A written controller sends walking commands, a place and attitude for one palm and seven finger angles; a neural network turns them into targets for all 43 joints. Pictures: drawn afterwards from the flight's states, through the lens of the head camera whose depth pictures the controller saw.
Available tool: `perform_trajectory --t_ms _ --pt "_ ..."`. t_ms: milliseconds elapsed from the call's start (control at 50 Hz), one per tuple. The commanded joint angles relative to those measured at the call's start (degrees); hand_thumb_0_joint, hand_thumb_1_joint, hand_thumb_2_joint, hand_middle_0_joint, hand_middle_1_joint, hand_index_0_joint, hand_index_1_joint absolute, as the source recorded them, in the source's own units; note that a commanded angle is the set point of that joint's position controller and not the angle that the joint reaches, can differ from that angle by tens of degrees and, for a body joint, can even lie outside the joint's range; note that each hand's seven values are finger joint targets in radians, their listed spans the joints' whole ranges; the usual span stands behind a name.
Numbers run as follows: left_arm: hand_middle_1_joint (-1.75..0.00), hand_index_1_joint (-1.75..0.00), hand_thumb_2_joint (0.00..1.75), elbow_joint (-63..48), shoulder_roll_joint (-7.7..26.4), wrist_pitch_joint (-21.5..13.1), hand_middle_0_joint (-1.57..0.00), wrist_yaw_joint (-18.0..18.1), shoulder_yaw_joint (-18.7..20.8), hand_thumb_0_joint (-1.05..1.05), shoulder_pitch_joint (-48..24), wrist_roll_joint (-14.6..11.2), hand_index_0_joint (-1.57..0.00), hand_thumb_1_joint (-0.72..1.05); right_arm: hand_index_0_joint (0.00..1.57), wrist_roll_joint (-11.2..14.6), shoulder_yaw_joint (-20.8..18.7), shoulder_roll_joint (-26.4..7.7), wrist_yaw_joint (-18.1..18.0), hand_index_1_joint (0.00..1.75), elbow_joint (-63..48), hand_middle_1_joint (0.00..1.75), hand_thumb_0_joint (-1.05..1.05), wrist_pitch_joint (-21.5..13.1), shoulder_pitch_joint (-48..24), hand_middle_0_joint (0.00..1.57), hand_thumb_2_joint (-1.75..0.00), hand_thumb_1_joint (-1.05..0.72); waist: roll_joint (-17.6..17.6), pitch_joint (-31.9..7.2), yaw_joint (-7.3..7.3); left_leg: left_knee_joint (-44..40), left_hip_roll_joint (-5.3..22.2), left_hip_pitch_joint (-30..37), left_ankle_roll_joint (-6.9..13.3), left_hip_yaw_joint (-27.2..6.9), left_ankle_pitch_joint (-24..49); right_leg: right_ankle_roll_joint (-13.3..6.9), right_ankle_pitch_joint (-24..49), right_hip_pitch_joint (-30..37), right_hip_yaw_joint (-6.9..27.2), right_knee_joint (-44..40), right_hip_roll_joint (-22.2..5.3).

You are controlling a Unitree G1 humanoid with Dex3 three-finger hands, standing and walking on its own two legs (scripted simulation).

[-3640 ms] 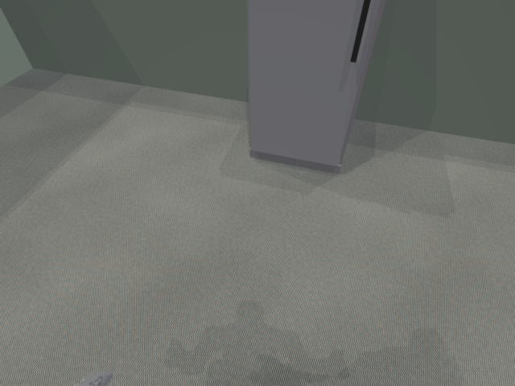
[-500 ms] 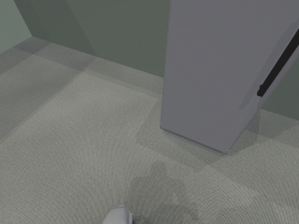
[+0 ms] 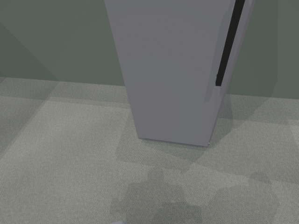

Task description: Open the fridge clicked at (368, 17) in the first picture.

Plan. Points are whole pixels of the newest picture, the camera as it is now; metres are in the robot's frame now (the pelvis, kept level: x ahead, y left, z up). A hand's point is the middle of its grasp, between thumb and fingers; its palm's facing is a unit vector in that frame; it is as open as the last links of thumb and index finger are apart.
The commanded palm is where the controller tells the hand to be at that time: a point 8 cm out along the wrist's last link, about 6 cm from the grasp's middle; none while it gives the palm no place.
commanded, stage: turn to face it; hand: right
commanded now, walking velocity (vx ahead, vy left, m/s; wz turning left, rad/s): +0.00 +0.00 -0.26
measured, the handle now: (228, 38) +0.69 -0.25 +0.14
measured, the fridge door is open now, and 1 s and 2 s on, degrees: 0 0 0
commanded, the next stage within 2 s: take the last steps up to it in 0.14 s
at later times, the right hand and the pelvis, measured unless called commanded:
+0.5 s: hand out of the picture +0.04 -0.17 -0.15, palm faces +0.11 +0.97 -0.22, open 7.3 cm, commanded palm none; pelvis +0.01 +0.02 +0.02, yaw -6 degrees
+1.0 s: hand out of the picture -0.03 -0.13 -0.16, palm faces +0.29 +0.95 -0.12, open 7.3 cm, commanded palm none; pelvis +0.12 -0.03 +0.00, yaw -10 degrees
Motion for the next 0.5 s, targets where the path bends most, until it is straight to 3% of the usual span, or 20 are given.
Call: perform_trajectory --t_ms 0,40,80,140,200,240,320,360,400,440,460,480 --pt "-0.3 -0.3 0.9 -1.83 10.02 -0.86 -0.2 2.06 1.26 0.0 3.41 0.18 -0.2 0.9 0.2 0.06 -1.36 -3.57 0.42 0.3 -4.23 0.3 0.0 -0.94 -1.72 0.2 -0.9 -0.9 -14.54 -0.96 0.81 17.33 -1.32 -11.19 -0.49 -9.71 2.9 -3.52 21.94 7.72 19.83 -25.66 -14.06" --pt "-0.3 -0.3 0.9 -1.99 8.55 -1.62 -0.2 2.41 0.75 0.0 2.41 -0.48 -0.2 0.9 0.2 0.29 -1.27 -3.51 0.63 0.3 -2.1 0.3 0.0 -1.18 2.01 0.2 -0.9 -0.9 -11.12 -4.46 -0.28 18.15 -1.9 -11.21 -1.35 -9.33 7.31 -2.58 34.09 14.64 14.12 -23.37 -11.21" --pt "-0.3 -0.3 0.9 -1.59 8.89 -1.72 -0.2 2.53 0.74 0.0 4.46 -0.6 -0.2 0.9 0.2 0.44 -1.06 -4.03 0.24 0.3 -1.15 0.3 0.0 -1.1 3.04 0.2 -0.9 -0.9 -9.79 -6.94 0.24 17.41 -2.22 -10.21 -1.92 -9.87 7.52 -2.84 40.46 18.41 12.77 -22.37 -10.55" --pt "-0.3 -0.3 0.9 -0.64 8.69 -1.46 -0.2 2.53 0.79 0.0 5.74 -0.71 -0.2 0.9 0.2 0.58 -0.86 -4.1 -0.03 0.3 -1.01 0.3 0.0 -0.91 2.67 0.2 -0.9 -0.9 -7.94 -6.52 0.65 13.97 -2.3 -9.46 -2.39 -9.92 6.91 -4.64 40.5 20.28 13.58 -22.86 -11.1" --pt "-0.3 -0.3 0.9 0.07 8.83 -1.06 -0.2 2.43 0.86 0.0 6.45 -0.51 -0.2 0.9 0.2 0.67 -0.72 -3.89 -0.28 0.3 -1.2 0.3 0.0 -0.63 1.93 0.2 -0.9 -0.9 -9.49 -5.38 1.14 10.22 -2.53 -8.26 -2.51 -9.97 5.02 -5.8 36.58 20.02 15.78 -23.8 -11.55" --pt "-0.3 -0.3 0.9 0.61 8.22 -1.01 -0.2 2.4 0.78 0.0 6.9 -0.37 -0.2 0.9 0.2 0.63 -0.42 -3.44 -0.23 0.3 -0.92 0.3 0.0 -0.69 1.71 0.2 -0.9 -0.9 -9.62 -5.12 1.48 6.67 -2.8 -6.33 -2.28 -10.04 3.97 -6.49 30.57 19.16 17.27 -24.8 -11.63" --pt "-0.3 -0.3 0.9 1.75 8.53 -0.91 -0.2 2.08 0.85 0.0 7.29 0.12 -0.2 0.9 0.2 0.19 0.38 -2.45 0.41 0.3 -0.69 0.3 0.0 -1.13 1.0 0.2 -0.9 -0.9 -10.32 -1.55 2.29 -1.16 -3.45 -3.09 -0.71 -8.97 1.49 -7.18 1.35 13.21 21.54 -29.89 -11.85" --pt "-0.3 -0.3 0.9 2.32 8.68 -0.97 -0.2 1.92 0.99 0.0 7.47 0.27 -0.2 0.9 0.2 0.05 0.72 -1.95 0.82 0.3 -0.56 0.3 0.0 -1.73 1.46 0.2 -0.9 -0.9 -10.4 -0.58 2.3 -6.41 -4.2 0.44 0.39 -8.17 0.43 -7.18 -7.28 10.09 23.14 -30.92 -11.46" --pt "-0.3 -0.3 0.9 3.05 8.65 -1.03 -0.2 1.77 0.95 0.0 6.95 0.27 -0.2 0.9 0.2 0.07 0.91 -1.06 1.01 0.3 0.63 0.3 0.0 -2.23 4.4 0.2 -0.9 -0.9 -10.1 0.13 1.09 -11.24 -5.78 5.39 1.21 -6.87 1.23 -6.28 -11.45 6.26 22.9 -30.93 -10.17" --pt "-0.3 -0.3 0.9 3.35 8.12 -0.88 -0.2 1.59 0.95 0.0 5.18 -0.06 -0.2 0.9 0.2 0.08 0.77 -0.97 1.07 0.3 2.92 0.3 0.0 -2.94 10.46 0.2 -0.9 -0.9 -7.73 0.63 -2.07 -21.44 -6.9 16.64 1.58 -5.47 7.05 -4.14 -14.75 -1.26 19.75 -27.24 -7.47" --pt "-0.3 -0.3 0.9 3.47 6.22 -0.99 -0.2 1.47 0.74 0.0 5.08 -0.32 -0.2 0.9 0.2 -0.21 0.31 -1.97 0.86 0.3 4.16 0.3 0.0 -3.47 14.17 0.2 -0.9 -0.9 -3.2 0.55 -3.45 -27.72 -4.98 23.82 2.19 -7.77 6.42 -1.93 -15.39 -6.96 16.44 -20.98 -3.8" --pt "-0.3 -0.3 0.9 2.58 2.46 -1.16 -0.2 1.26 0.05 0.0 4.78 -0.91 -0.2 0.9 0.2 -0.91 -0.47 -5.5 0.23 0.3 4.86 0.3 0.0 -4.01 17.24 0.2 -0.9 -0.9 8.94 2.03 -4.81 -35.72 5.8 27.6 5.75 -22.44 -7.74 1.06 -13.71 -16.83 9.12 -6.26 2.65"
